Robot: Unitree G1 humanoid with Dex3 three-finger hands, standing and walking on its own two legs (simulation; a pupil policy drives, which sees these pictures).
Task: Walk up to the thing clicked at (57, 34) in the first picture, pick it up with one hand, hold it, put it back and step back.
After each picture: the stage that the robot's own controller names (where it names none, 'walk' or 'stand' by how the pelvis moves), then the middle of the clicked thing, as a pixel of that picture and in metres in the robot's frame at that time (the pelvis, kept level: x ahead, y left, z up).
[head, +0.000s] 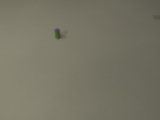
stand; (57, 34) +1.56 +0.31 -0.72
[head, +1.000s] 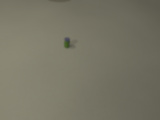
walk; (66, 42) +1.45 +0.13 -0.70
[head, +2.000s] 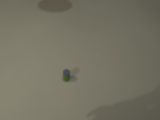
walk; (66, 75) +0.89 +0.09 -0.70
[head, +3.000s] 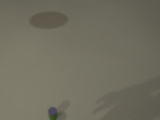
walk; (52, 114) +0.53 +0.17 -0.71
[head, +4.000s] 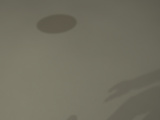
stand; out of the picture +0.38 +0.17 -0.70
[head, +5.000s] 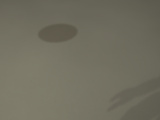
stand; out of the picture +0.37 +0.17 -0.72
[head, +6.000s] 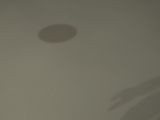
stand; out of the picture +0.37 +0.17 -0.73
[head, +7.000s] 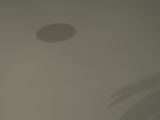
stand; out of the picture +0.36 +0.18 -0.73
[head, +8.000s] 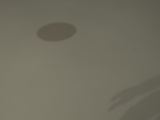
stand; out of the picture +0.36 +0.18 -0.73
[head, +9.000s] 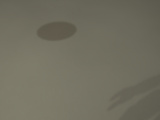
stand; out of the picture +0.35 +0.18 -0.73
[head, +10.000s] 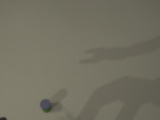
go down; (46, 106) +0.40 +0.18 -0.61
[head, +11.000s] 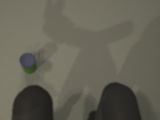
go down; (28, 63) +0.46 +0.20 -0.31
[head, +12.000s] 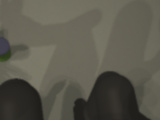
close in; (1, 50) +0.45 +0.22 -0.27
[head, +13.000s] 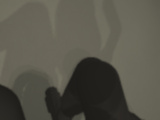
close; out of the picture +0.45 +0.26 -0.23
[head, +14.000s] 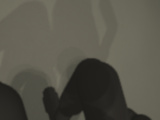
close; out of the picture +0.44 +0.26 -0.23
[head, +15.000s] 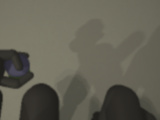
lift; (19, 70) +0.35 +0.22 -0.08
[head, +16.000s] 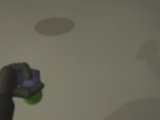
hold; (31, 87) +0.33 +0.18 +0.04
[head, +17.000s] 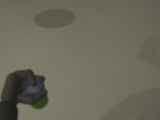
hold; (36, 93) +0.32 +0.17 -0.01
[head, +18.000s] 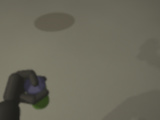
hold; (37, 93) +0.33 +0.16 -0.01
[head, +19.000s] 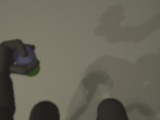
crouch; (27, 62) +0.42 +0.18 -0.09
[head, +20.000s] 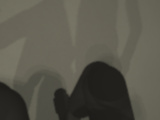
lower; out of the picture +0.44 +0.26 -0.23
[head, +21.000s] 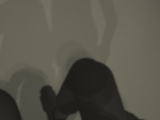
lower; out of the picture +0.45 +0.28 -0.24
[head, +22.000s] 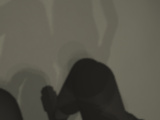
lower; out of the picture +0.45 +0.27 -0.24
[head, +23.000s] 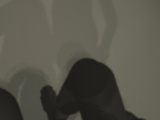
lower; out of the picture +0.45 +0.27 -0.24
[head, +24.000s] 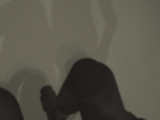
loosen; out of the picture +0.45 +0.27 -0.24
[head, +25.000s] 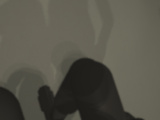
withdraw; out of the picture +0.45 +0.26 -0.25
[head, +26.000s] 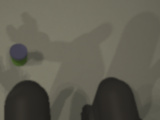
walk; (19, 55) +0.46 +0.21 -0.29
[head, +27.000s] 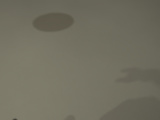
stand; out of the picture +0.39 +0.15 -0.65
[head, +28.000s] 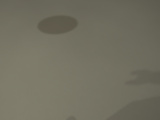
stand; out of the picture +0.39 +0.17 -0.67
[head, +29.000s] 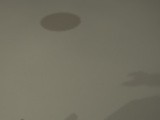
stand; out of the picture +0.40 +0.16 -0.67
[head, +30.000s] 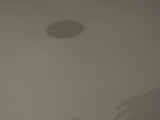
walk; out of the picture +0.41 +0.17 -0.72
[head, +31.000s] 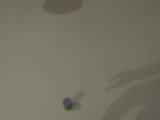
walk; (67, 104) +0.50 +0.12 -0.71
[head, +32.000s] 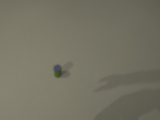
walk; (57, 71) +0.77 +0.14 -0.70
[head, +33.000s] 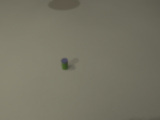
stand; (64, 64) +1.06 +0.21 -0.70
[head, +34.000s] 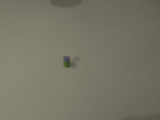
stand; (66, 62) +1.07 +0.17 -0.72
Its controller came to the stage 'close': yes
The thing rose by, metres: 0.71
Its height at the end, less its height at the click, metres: +0.00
